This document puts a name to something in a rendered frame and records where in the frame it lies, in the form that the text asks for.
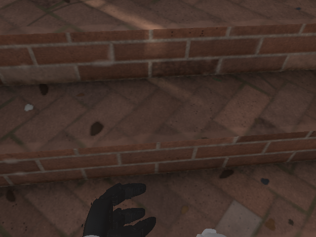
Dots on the left robot hand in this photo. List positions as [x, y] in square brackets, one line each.
[102, 221]

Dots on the robot right shin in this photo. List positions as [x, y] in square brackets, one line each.
[209, 231]

